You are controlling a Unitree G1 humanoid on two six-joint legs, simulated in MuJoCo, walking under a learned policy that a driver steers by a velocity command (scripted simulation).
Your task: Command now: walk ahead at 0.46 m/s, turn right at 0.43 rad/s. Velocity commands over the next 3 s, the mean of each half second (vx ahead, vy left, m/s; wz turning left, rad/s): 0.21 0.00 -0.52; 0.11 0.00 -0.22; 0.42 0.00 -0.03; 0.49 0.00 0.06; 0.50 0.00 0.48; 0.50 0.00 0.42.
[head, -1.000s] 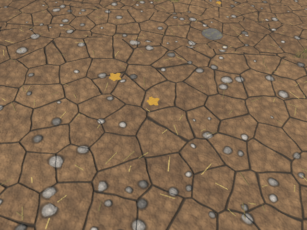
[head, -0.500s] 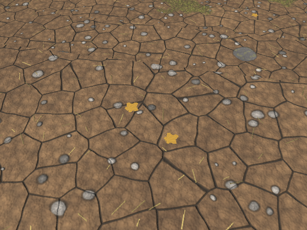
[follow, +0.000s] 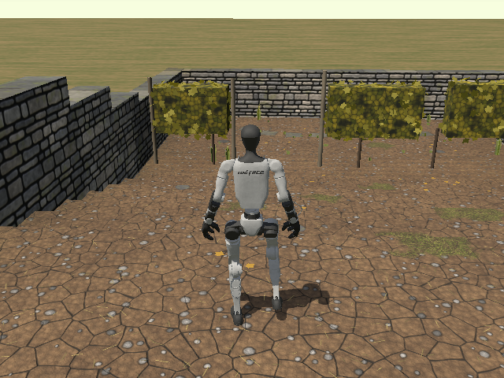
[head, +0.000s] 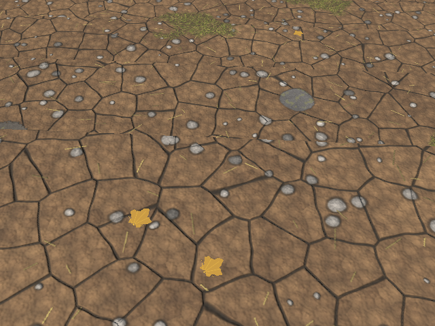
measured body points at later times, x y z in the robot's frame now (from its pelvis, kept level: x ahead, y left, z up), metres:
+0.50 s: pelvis +0.19 -0.05 -0.01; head +0.24 -0.08 +0.44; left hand +0.39 +0.20 -0.10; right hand +0.29 -0.36 -0.12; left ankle +0.25 +0.12 -0.67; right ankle +0.25 -0.13 -0.75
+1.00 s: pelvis +0.28 -0.04 -0.01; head +0.29 -0.03 +0.44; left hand +0.51 +0.16 -0.11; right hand +0.25 -0.32 -0.13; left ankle +0.30 +0.10 -0.75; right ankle +0.22 -0.13 -0.74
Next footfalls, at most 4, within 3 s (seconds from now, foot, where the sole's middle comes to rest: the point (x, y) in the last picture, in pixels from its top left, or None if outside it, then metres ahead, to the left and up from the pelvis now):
0.26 right None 0.29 -0.13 -0.78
0.76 left None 0.34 0.09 -0.78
1.02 right None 0.26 -0.15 -0.78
1.44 left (227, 271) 0.67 -0.03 -0.78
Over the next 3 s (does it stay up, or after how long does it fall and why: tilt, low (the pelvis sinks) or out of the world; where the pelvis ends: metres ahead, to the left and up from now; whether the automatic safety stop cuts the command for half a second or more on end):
stays up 1.31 -0.25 -0.13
